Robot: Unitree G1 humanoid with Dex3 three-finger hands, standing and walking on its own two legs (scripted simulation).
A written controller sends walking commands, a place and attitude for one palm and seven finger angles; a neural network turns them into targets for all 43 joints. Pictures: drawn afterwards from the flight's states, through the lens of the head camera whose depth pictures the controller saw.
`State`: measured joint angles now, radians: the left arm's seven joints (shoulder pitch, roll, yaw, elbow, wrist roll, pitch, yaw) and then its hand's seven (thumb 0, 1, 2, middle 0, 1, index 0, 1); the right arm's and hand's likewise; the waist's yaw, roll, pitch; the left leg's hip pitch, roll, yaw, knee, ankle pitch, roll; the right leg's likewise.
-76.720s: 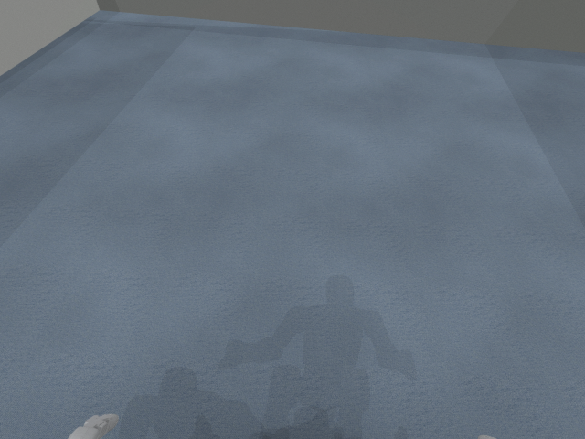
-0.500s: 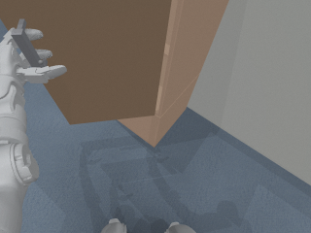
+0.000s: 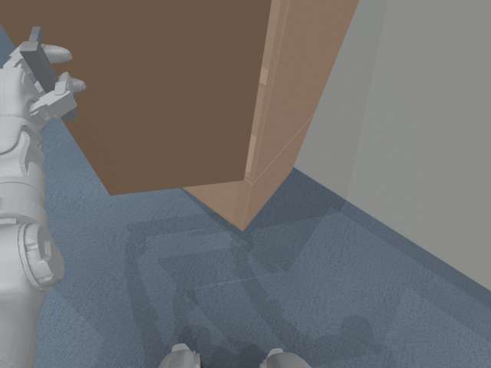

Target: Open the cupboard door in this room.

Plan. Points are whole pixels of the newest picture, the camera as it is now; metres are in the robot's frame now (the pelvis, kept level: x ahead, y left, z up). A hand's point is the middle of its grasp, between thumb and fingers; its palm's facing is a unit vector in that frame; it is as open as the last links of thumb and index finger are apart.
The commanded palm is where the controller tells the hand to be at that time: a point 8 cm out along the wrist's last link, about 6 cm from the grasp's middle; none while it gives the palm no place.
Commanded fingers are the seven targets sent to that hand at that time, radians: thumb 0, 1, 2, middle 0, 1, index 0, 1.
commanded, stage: pull the door open along its arc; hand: left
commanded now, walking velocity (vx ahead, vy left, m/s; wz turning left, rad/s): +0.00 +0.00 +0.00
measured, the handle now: (54, 77) +0.56 +0.26 +0.12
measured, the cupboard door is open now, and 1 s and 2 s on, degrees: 47 73 90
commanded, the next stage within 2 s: open thumb and fingers to let go in 1.64 s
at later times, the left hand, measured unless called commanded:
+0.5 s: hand (75, 139) +0.43 +0.20 +0.12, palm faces +0.02 -1.00 +0.01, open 5.7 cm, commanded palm +0.36 +0.26 +0.12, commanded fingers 0.00 0.90 0.90 -0.40 -1.35 -0.40 -1.35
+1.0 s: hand (113, 168) +0.38 +0.15 +0.12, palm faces +0.55 -0.84 -0.01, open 5.6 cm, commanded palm +0.33 +0.18 +0.12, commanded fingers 0.00 0.90 0.90 -0.40 -1.35 -0.40 -1.35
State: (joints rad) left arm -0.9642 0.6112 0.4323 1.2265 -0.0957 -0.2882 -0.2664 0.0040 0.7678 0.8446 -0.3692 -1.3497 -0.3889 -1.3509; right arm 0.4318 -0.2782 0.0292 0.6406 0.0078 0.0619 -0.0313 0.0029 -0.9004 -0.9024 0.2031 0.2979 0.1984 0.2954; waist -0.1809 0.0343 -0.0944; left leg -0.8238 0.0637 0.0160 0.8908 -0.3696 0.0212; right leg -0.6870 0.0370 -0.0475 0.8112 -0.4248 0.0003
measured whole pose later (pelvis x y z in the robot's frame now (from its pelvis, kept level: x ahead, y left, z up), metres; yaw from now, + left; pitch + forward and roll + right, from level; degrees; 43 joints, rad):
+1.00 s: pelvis -0.01 -0.04 +0.02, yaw +4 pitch +6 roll +0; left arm -0.42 0.06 0.17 0.50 -0.03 -0.10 0.46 -0.03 0.75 0.83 -0.36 -1.35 -0.35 -1.35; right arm 0.21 -0.20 0.02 0.64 -0.03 0.03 -0.03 0.01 -0.90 -0.90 0.20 0.30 0.20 0.30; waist -0.02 0.04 -0.10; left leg -0.56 0.04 -0.03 0.75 -0.31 -0.03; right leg -0.44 0.02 -0.10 0.76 -0.43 -0.05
